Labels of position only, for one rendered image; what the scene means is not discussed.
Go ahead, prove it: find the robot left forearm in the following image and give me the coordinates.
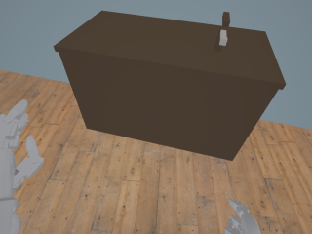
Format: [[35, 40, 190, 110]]
[[0, 197, 21, 234]]

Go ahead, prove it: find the tap lever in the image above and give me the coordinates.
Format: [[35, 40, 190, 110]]
[[219, 29, 228, 46]]

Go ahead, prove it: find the robot right hand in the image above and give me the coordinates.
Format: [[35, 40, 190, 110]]
[[224, 198, 261, 234]]

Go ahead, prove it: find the robot left hand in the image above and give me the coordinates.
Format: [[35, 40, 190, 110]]
[[0, 99, 44, 199]]

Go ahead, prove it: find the counter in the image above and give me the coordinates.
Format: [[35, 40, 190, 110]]
[[54, 11, 286, 161]]

